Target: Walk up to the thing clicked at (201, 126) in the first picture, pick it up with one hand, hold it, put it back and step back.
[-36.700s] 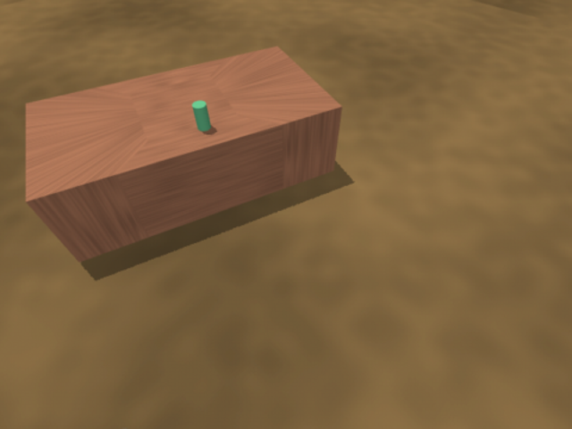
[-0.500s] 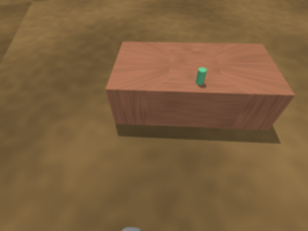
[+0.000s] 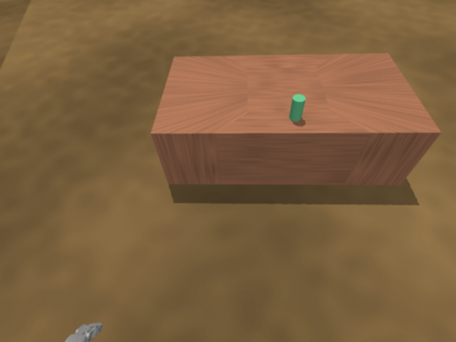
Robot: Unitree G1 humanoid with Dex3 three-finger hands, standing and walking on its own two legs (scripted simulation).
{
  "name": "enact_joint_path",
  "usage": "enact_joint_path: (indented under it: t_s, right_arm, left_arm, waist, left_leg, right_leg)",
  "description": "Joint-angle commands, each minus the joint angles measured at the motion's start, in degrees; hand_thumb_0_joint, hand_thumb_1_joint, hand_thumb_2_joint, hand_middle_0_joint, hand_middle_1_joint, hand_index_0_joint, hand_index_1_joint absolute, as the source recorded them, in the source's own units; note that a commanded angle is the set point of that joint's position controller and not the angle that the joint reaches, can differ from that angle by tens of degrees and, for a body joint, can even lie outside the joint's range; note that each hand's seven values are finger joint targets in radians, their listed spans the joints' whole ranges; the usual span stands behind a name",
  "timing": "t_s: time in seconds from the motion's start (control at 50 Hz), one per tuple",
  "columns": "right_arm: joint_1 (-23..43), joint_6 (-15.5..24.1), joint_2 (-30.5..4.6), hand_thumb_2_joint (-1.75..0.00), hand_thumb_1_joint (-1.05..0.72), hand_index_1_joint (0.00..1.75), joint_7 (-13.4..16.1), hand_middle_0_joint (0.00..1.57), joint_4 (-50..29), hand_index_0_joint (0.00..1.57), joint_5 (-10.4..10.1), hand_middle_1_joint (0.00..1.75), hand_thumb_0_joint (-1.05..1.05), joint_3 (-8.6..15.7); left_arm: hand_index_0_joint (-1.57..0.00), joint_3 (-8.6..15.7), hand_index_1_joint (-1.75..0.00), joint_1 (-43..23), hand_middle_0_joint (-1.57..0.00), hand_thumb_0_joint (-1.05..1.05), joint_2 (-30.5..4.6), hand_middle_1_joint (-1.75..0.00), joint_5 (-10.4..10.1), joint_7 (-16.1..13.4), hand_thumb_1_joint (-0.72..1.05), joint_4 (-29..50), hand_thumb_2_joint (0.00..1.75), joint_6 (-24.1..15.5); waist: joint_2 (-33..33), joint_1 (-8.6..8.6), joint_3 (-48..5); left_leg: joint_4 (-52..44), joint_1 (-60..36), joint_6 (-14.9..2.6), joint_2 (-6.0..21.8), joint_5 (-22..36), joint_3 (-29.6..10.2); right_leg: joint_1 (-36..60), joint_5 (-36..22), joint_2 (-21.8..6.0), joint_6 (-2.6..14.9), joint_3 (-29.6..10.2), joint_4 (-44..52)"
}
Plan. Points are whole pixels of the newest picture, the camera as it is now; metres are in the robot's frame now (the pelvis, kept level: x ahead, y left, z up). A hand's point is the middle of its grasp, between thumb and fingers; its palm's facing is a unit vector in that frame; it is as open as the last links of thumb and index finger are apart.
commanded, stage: step back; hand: right
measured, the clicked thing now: (297, 108) +1.07 -0.25 -0.32
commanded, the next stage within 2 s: stand in 0.20 s
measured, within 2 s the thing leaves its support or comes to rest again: neither
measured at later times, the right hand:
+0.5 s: hand out of the picture +0.11 -0.25 -0.13, palm faces +0.01 +0.94 -0.34, open 7.4 cm
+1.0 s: hand out of the picture +0.03 -0.26 -0.14, palm faces -0.01 +0.95 -0.31, open 7.4 cm
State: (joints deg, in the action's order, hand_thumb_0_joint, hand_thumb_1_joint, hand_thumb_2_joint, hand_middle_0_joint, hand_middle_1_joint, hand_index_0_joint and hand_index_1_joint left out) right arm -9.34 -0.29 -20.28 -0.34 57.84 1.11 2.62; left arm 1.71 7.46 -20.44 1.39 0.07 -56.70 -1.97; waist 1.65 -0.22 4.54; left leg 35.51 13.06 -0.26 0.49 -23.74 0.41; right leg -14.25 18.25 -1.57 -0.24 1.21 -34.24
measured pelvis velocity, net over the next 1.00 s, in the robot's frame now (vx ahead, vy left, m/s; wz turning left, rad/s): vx -0.02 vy -0.01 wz -0.01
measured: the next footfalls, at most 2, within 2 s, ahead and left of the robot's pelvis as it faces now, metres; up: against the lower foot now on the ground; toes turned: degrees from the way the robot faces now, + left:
none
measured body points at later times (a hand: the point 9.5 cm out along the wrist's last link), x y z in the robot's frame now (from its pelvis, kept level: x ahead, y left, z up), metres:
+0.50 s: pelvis +0.00 +0.01 +0.02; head +0.02 +0.01 +0.47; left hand +0.10 +0.30 -0.12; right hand +0.11 -0.29 -0.11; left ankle -0.01 +0.12 -0.73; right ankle +0.00 -0.13 -0.73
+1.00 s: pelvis -0.02 -0.01 +0.02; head -0.01 -0.02 +0.47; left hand +0.04 +0.29 -0.11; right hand +0.03 -0.31 -0.12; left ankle -0.01 +0.12 -0.73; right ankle +0.00 -0.13 -0.73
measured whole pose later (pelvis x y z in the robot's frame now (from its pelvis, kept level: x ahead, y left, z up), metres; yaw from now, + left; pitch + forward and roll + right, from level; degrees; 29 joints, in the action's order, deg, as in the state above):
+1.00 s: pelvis -0.02 -0.01 +0.02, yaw -1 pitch -3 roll +0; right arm -7.5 0.4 -19.8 -1.3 66.0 0.8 0.9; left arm -0.2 7.2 -20.0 0.7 0.9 -65.5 -0.9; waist 0.4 0.2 3.5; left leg 17.6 6.0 1.3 1.6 -9.1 1.3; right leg -8.1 8.2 -0.6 0.1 1.1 -18.7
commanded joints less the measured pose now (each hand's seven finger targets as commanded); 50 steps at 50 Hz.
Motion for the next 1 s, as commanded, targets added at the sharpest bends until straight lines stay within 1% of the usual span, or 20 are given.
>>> enact_joint_path:
  t_s: [0.0, 0.02, 0.04, 0.06, 0.08, 0.14, 0.16, 0.18, 0.22, 0.28, 0.32, 0.34, 0.52, 0.58, 0.6, 0.66, 0.68, 0.76, 0.92, 0.98]
  right_arm:
    - [-1.32, 2.36, -12.16, -0.90, -0.90, 0.30, 0.68, 0.20, -1.01, 0.20, 0.20, 0.30, 0.00, 2.95]
    - [-0.04, 2.48, -12.52, -0.90, -0.90, 0.30, 0.86, 0.20, -1.20, 0.20, 0.23, 0.30, 0.00, 2.63]
    - [2.52, 2.46, -12.95, -0.90, -0.90, 0.30, 0.81, 0.20, -1.49, 0.20, -0.04, 0.30, 0.00, 2.46]
    - [4.03, 2.32, -13.15, -0.90, -0.90, 0.30, 0.64, 0.20, -1.42, 0.20, 0.14, 0.30, 0.00, 2.43]
    - [5.13, 2.23, -12.31, -0.90, -0.90, 0.30, 0.58, 0.20, -1.07, 0.20, 0.12, 0.30, 0.00, 2.18]
    - [4.81, 2.29, -11.90, -0.90, -0.90, 0.30, 0.96, 0.20, -0.38, 0.20, 0.34, 0.30, 0.00, 2.03]
    - [4.51, 2.28, -11.73, -0.90, -0.90, 0.30, 1.00, 0.20, -0.09, 0.20, 0.26, 0.30, 0.00, 2.04]
    - [4.29, 2.58, -12.09, -0.90, -0.90, 0.30, 0.93, 0.20, 0.12, 0.20, -0.86, 0.30, 0.00, 1.39]
    - [4.52, 2.93, -12.80, -0.90, -0.90, 0.30, 1.03, 0.20, 0.56, 0.20, -0.82, 0.30, 0.00, 1.44]
    - [5.67, 2.83, -12.15, -0.90, -0.90, 0.30, 1.32, 0.20, 0.87, 0.20, -0.98, 0.30, 0.00, 1.28]
    - [6.43, 2.70, -11.72, -0.90, -0.90, 0.30, 1.28, 0.20, 0.97, 0.20, -1.09, 0.30, 0.00, 1.03]
    - [6.91, 2.56, -11.99, -0.90, -0.90, 0.30, 1.37, 0.20, 0.93, 0.20, -1.07, 0.30, 0.00, 1.09]
    - [8.57, 2.07, -11.13, -0.90, -0.90, 0.30, 0.63, 0.20, 2.37, 0.20, -0.79, 0.30, 0.00, 0.34]
    - [8.56, 2.13, -11.31, -0.90, -0.90, 0.30, 0.38, 0.20, 2.76, 0.20, -0.67, 0.30, 0.00, 0.44]
    - [8.31, 2.05, -11.12, -0.90, -0.90, 0.30, 0.31, 0.20, 3.07, 0.20, -0.63, 0.30, 0.00, 0.30]
    - [7.65, 2.03, -11.24, -0.90, -0.90, 0.30, 0.11, 0.20, 3.42, 0.20, -0.61, 0.30, 0.00, 0.44]
    - [7.33, 2.00, -10.88, -0.90, -0.90, 0.30, 0.01, 0.20, 3.78, 0.20, -0.57, 0.30, 0.00, 0.26]
    - [6.65, 2.04, -11.07, -0.90, -0.90, 0.30, -0.09, 0.20, 4.06, 0.20, -0.35, 0.30, 0.00, 0.34]
    - [5.09, 2.08, -11.19, -0.90, -0.90, 0.30, -0.07, 0.20, 4.58, 0.20, -0.28, 0.30, 0.00, 0.25]
    - [4.44, 2.12, -11.09, -0.90, -0.90, 0.30, -0.02, 0.20, 4.67, 0.20, -0.33, 0.30, 0.00, 0.13]
  left_arm:
    - [-0.20, 2.85, -0.30, -4.43, -0.20, 0.00, -13.02, -0.30, -0.65, -1.43, 0.90, 4.07, 0.90, -1.07]
    - [-0.20, 2.55, -0.30, -3.18, -0.20, 0.00, -12.88, -0.30, -0.90, -1.30, 0.90, 3.70, 0.90, -0.87]
    - [-0.20, 2.49, -0.30, -2.63, -0.20, 0.00, -13.20, -0.30, -0.97, -1.15, 0.90, 3.30, 0.90, -0.76]
    - [-0.20, 2.51, -0.30, -3.91, -0.20, 0.00, -13.06, -0.30, -0.80, -1.11, 0.90, 2.96, 0.90, -0.76]
    - [-0.20, 2.56, -0.30, -3.86, -0.20, 0.00, -12.90, -0.30, -0.68, -1.14, 0.90, 2.19, 0.90, -0.74]
    - [-0.20, 2.56, -0.30, -3.30, -0.20, 0.00, -13.65, -0.30, -0.95, -1.33, 0.90, 1.67, 0.90, -0.97]
    - [-0.20, 2.56, -0.30, -3.89, -0.20, 0.00, -13.55, -0.30, -1.02, -1.36, 0.90, 1.84, 0.90, -0.96]
    - [-0.20, 1.19, -0.30, -3.74, -0.20, 0.00, -10.54, -0.30, -2.00, -1.05, 0.90, 0.13, 0.90, -0.43]
    - [-0.20, 1.12, -0.30, -4.74, -0.20, 0.00, -10.61, -0.30, -1.75, -0.96, 0.90, 0.38, 0.90, -0.09]
    - [-0.20, 0.86, -0.30, -4.74, -0.20, 0.00, -11.10, -0.30, -1.40, -1.12, 0.90, -0.61, 0.90, 0.15]
    - [-0.20, 0.80, -0.30, -5.26, -0.20, 0.00, -11.17, -0.30, -1.27, -1.02, 0.90, -1.22, 0.90, 0.19]
    - [-0.20, 0.68, -0.30, -5.09, -0.20, 0.00, -10.93, -0.30, -1.12, -0.96, 0.90, -1.40, 0.90, 0.14]
    - [-0.20, 0.27, -0.30, -6.20, -0.20, 0.00, -11.42, -0.30, -0.82, -0.53, 0.90, -3.71, 0.90, 0.06]
    - [-0.20, 0.29, -0.30, -5.62, -0.20, 0.00, -11.73, -0.30, -0.76, -0.53, 0.90, -4.14, 0.90, -0.27]
    - [-0.20, 0.15, -0.30, -5.42, -0.20, 0.00, -11.38, -0.30, -0.77, -0.47, 0.90, -4.43, 0.90, -0.30]
    - [-0.20, 0.16, -0.30, -4.92, -0.20, 0.00, -11.74, -0.30, -0.76, -0.46, 0.90, -4.65, 0.90, -0.50]
    - [-0.20, 0.12, -0.30, -4.99, -0.20, 0.00, -11.73, -0.30, -0.80, -0.47, 0.90, -4.86, 0.90, -0.51]
    - [-0.20, 0.30, -0.30, -4.61, -0.20, 0.00, -12.31, -0.30, -0.83, -0.33, 0.90, -4.96, 0.90, -0.45]
    - [-0.20, 0.20, -0.30, -3.65, -0.20, 0.00, -12.27, -0.30, -0.86, -0.29, 0.90, -4.89, 0.90, -0.28]
    - [-0.20, 0.26, -0.30, -3.13, -0.20, 0.00, -12.58, -0.30, -0.89, -0.19, 0.90, -4.93, 0.90, -0.27]
  waist:
    - [-6.68, -0.48, -7.75]
    - [-5.62, 0.76, -8.55]
    - [-5.21, 1.45, -7.96]
    - [-3.44, 1.09, -5.79]
    - [-2.93, 1.58, -4.91]
    - [-0.53, 1.01, -7.13]
    - [0.04, 0.75, -7.69]
    - [0.97, 0.42, -7.93]
    - [2.33, 0.19, -9.50]
    - [1.38, 0.23, -11.02]
    - [0.32, 0.18, -10.65]
    - [0.41, 0.15, -11.33]
    - [-1.48, -0.20, -5.52]
    - [-1.83, -0.06, -6.17]
    - [-2.48, 0.06, -4.65]
    - [-2.54, -0.06, -5.84]
    - [-2.76, -0.07, -4.27]
    - [-2.69, 0.07, -4.22]
    - [-2.17, 0.29, -4.18]
    - [-2.00, 0.23, -4.44]
  left_leg:
    - [-9.14, -5.66, -2.65, 6.22, 28.46, -5.80]
    - [-9.42, -5.87, -3.57, 7.45, 28.59, -7.10]
    - [-8.81, -3.38, -4.38, 7.96, 23.12, -7.54]
    - [-9.47, 0.72, -3.94, 8.05, 20.51, -7.61]
    - [-9.87, 1.94, -3.05, 7.47, 19.82, -6.20]
    - [-8.24, -1.16, -1.78, 5.58, 28.20, -3.51]
    - [-8.44, -1.82, -1.65, 5.69, 29.36, -3.26]
    - [-12.45, -5.56, -1.82, 7.10, 32.90, -5.36]
    - [-12.72, -8.46, -1.43, 8.14, 42.08, -5.44]
    - [-12.94, -11.90, -1.10, 8.12, 44.71, -4.37]
    - [-14.68, -11.00, -0.85, 7.98, 40.10, -4.40]
    - [-14.63, -12.23, -0.89, 8.00, 40.96, -3.93]
    - [-20.75, -8.14, -0.40, 7.10, 20.33, -4.06]
    - [-21.06, -9.36, -0.48, 7.20, 19.48, -4.10]
    - [-21.65, -8.17, -0.24, 6.89, 16.10, -4.25]
    - [-21.24, -9.47, -0.47, 7.10, 16.37, -4.18]
    - [-21.92, -7.69, -0.27, 6.73, 14.52, -4.43]
    - [-22.00, -7.20, -0.40, 6.58, 12.27, -4.41]
    - [-21.61, -6.40, -0.50, 6.84, 11.24, -4.63]
    - [-21.73, -6.07, -0.39, 6.90, 11.81, -4.69]
  right_leg:
    - [2.10, -27.80, -5.40, 2.87, -4.83, 1.75]
    - [1.91, -24.56, -3.78, 1.95, -4.21, 1.66]
    - [2.57, -16.16, -2.72, 2.02, -3.89, 3.84]
    - [5.22, -12.49, -2.92, 2.14, -4.22, 5.11]
    - [7.20, -13.90, -3.53, 2.71, -5.05, 6.11]
    - [8.04, -23.51, -5.25, 3.60, -6.19, 5.12]
    - [8.35, -24.23, -5.22, 3.57, -5.81, 5.10]
    - [7.57, -26.39, -5.48, 2.94, -5.95, 6.75]
    - [8.50, -27.56, -4.54, 2.35, -4.63, 6.34]
    - [9.46, -29.46, -4.66, 2.05, -4.07, 8.01]
    - [11.09, -28.45, -4.99, 1.80, -4.43, 9.97]
    - [11.36, -30.08, -5.21, 1.76, -4.35, 10.56]
    - [9.17, -16.00, -5.66, 1.02, -5.74, 17.66]
    - [8.84, -15.52, -5.93, 1.08, -5.87, 18.34]
    - [7.47, -11.95, -5.67, 0.84, -5.96, 19.44]
    - [7.47, -12.57, -6.13, 1.12, -6.45, 19.72]
    - [6.72, -9.35, -5.71, 0.93, -6.24, 20.34]
    - [5.74, -5.83, -6.01, 1.19, -7.10, 20.86]
    - [5.12, -4.13, -5.94, 1.58, -7.61, 20.59]
    - [5.49, -6.17, -5.68, 1.50, -7.40, 20.06]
